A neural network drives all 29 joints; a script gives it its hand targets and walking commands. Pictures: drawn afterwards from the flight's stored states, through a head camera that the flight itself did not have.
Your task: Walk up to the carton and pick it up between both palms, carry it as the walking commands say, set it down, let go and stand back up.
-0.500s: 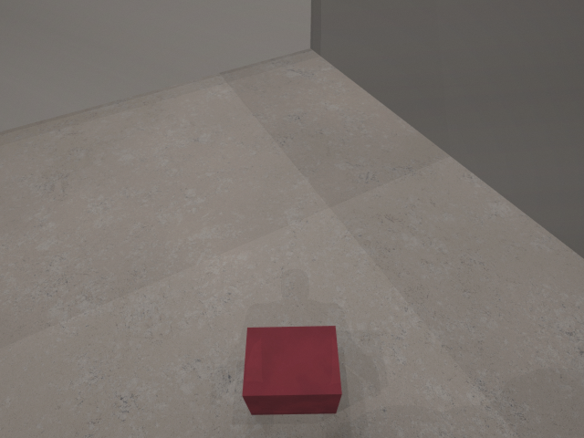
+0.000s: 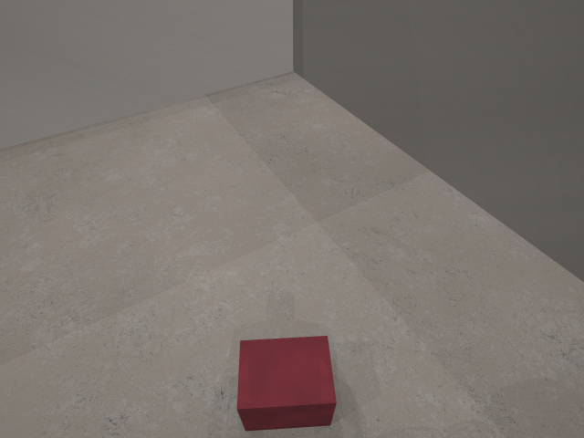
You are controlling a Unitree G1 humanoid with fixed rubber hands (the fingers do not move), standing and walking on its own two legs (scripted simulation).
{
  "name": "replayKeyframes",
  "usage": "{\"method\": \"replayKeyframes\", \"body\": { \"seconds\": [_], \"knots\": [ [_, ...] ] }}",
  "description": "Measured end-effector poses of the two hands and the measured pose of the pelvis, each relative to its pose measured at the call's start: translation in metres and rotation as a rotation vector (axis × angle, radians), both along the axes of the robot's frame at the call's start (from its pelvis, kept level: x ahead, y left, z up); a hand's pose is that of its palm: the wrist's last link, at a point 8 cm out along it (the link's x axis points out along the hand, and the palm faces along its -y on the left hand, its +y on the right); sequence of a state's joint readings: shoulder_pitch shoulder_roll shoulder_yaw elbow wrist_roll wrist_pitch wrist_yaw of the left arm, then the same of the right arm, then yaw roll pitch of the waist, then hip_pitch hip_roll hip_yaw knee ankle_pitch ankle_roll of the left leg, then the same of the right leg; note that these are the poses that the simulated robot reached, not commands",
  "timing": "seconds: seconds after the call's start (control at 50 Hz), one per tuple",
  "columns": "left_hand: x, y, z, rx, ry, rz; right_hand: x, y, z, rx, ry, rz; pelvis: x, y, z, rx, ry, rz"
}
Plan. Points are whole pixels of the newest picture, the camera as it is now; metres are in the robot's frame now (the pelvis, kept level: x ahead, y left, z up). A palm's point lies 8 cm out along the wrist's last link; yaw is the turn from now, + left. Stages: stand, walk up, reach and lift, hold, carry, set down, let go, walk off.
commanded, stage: walk up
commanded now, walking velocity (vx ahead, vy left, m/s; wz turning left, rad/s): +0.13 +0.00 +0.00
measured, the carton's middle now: (286, 383) +0.43 +0.03 -0.66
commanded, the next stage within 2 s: stand in 1.08 s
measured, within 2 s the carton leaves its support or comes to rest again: neither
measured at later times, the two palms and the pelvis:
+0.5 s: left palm out of the picture +0.07 +0.24 -0.15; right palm out of the picture +0.06 -0.22 -0.15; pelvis +0.06 +0.00 -0.01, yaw +0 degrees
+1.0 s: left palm out of the picture +0.07 +0.28 -0.16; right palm out of the picture +0.09 -0.20 -0.14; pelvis +0.08 +0.03 -0.01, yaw -1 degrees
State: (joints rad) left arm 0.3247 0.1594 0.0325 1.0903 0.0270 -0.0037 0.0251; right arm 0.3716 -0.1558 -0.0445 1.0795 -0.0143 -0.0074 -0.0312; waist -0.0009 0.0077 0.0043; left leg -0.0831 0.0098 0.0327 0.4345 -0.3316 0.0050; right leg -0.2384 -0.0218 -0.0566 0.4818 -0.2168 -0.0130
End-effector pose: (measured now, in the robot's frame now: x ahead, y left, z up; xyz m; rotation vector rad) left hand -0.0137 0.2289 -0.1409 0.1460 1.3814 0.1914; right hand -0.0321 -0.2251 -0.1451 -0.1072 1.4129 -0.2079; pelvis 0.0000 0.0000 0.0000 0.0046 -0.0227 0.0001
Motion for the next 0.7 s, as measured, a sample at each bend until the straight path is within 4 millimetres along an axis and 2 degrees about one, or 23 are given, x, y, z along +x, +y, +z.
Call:
{"method": "replayKeyframes", "body": {
  "seconds": [0.1, 0.18, 0.32, 0.5, 0.7],
  "knots": [
    [0.005, -0.009, -0.001, 0.003, 0.007, 0.037, 0.026, -0.008, -0.004, 0.002, -0.006, 0.029, 0.016, -0.007, -0.003, -0.017, 0.022, 0.014],
    [0.008, -0.013, -0.002, -0.008, 0.036, 0.056, 0.054, -0.005, -0.001, -0.006, -0.038, 0.042, 0.026, -0.005, -0.002, -0.021, 0.032, 0.019],
    [0.035, -0.008, -0.005, -0.018, 0.01, 0.032, 0.087, 0.001, 0.004, -0.016, -0.09, 0.05, 0.037, -0.001, 0.0, -0.023, 0.036, 0.009],
    [0.081, 0.01, -0.007, 0.014, -0.047, 0.004, 0.088, 0.0, -0.001, -0.029, -0.058, 0.027, 0.056, 0.003, -0.005, -0.028, 0.037, 0.0],
    [0.101, 0.028, -0.012, 0.029, -0.042, -0.013, 0.084, 0.004, -0.005, -0.049, -0.024, 0.005, 0.068, 0.012, -0.011, -0.025, 0.036, -0.016]
  ]
}}
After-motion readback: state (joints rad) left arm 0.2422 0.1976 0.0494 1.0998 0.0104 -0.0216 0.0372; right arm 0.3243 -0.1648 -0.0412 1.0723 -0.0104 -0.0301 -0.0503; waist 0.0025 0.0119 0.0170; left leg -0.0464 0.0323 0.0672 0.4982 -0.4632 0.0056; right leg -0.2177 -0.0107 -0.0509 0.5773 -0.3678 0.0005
